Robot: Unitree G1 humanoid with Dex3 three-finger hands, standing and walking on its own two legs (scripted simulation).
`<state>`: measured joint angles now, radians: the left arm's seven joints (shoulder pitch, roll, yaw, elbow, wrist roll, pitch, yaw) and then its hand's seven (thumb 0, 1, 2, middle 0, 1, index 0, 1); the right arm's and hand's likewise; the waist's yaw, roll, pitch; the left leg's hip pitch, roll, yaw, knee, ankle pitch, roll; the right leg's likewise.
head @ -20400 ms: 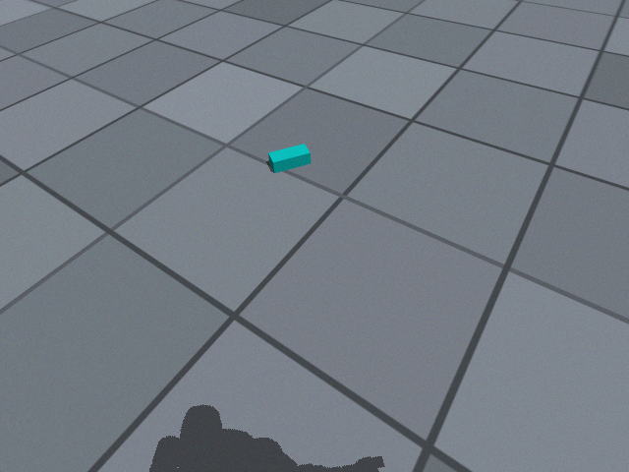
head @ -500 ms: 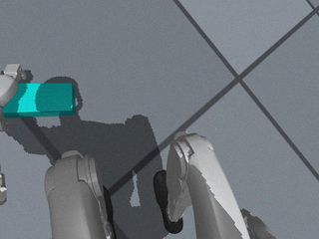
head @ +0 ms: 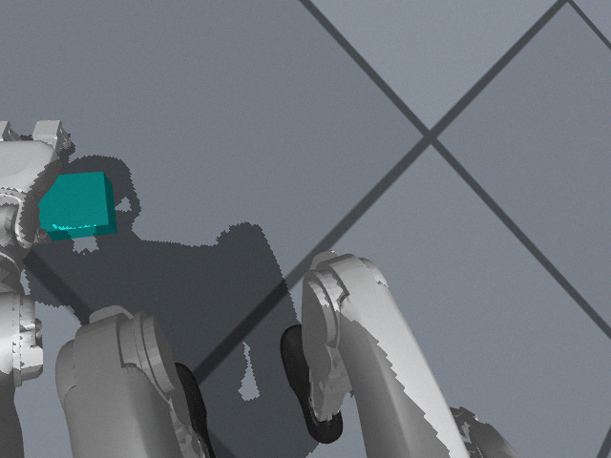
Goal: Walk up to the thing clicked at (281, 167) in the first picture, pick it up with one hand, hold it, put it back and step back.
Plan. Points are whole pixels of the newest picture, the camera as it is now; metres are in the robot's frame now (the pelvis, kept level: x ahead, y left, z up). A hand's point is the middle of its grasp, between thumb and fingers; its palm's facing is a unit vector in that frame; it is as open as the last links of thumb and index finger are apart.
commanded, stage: approach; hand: left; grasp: from above
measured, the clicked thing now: (40, 210) +0.49 +0.31 -0.30
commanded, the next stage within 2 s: close in in 0.16 s
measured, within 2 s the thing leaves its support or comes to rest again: neither
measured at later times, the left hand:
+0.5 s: hand (12, 204) +0.47 +0.31 -0.19, palm faces -0.49 -0.04 -0.87, open 14.0 cm
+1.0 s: hand (32, 216) +0.47 +0.31 -0.25, palm faces -0.49 -0.07 -0.87, open 14.1 cm
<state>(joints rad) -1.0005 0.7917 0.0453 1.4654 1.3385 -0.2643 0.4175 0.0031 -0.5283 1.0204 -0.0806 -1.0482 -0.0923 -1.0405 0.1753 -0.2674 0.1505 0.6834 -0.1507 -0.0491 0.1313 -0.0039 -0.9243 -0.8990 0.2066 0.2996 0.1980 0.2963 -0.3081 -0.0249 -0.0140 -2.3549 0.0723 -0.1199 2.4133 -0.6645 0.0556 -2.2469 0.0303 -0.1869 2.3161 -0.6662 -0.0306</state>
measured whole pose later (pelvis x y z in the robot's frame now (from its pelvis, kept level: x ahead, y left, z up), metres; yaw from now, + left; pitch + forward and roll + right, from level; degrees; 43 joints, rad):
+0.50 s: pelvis +0.00 +0.00 -0.01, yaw -1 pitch +32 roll -11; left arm -1.04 0.88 0.01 1.49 1.32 -0.34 0.35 0.00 -0.51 1.00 -0.08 -1.05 -0.10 -1.03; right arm 0.14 -0.28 0.17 0.68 -0.17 -0.04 0.14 0.00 -0.92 -0.90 0.21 0.30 0.20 0.30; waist -0.29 -0.06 0.02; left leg -2.36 0.06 -0.14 2.45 -0.69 0.06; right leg -2.23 0.03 -0.21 2.34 -0.69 -0.03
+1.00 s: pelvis +0.01 +0.00 -0.02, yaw -3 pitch +31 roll -12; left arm -1.03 0.99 0.11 1.63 1.37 -0.33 0.50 0.00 -0.51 1.01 -0.08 -0.99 -0.08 -0.99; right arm 0.15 -0.30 0.24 0.65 -0.22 -0.12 0.15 0.00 -0.92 -0.90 0.21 0.30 0.20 0.30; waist -0.36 -0.11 0.10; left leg -2.39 0.07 -0.17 2.52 -0.70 0.05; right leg -2.26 0.04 -0.23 2.39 -0.68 -0.03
